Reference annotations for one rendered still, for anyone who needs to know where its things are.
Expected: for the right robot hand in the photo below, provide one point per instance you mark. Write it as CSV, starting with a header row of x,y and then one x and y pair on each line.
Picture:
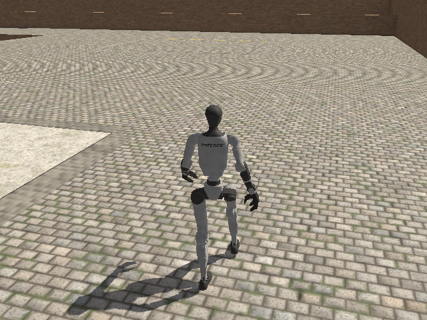
x,y
255,201

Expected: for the left robot hand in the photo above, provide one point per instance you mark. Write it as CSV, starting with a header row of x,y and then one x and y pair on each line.
x,y
192,174

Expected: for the robot left forearm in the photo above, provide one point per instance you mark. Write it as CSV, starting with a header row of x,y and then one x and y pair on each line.
x,y
184,170

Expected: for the robot left foot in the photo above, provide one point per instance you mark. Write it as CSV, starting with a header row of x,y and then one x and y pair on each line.
x,y
203,284

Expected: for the robot right forearm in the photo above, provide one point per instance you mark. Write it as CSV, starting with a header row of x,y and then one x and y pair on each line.
x,y
245,175

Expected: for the robot left shin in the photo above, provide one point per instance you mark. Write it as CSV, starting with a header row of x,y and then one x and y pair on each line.
x,y
202,257

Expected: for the left robot upper arm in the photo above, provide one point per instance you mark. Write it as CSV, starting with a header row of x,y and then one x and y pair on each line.
x,y
189,149

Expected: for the right robot upper arm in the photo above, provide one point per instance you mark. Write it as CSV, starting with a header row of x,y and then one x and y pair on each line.
x,y
234,141

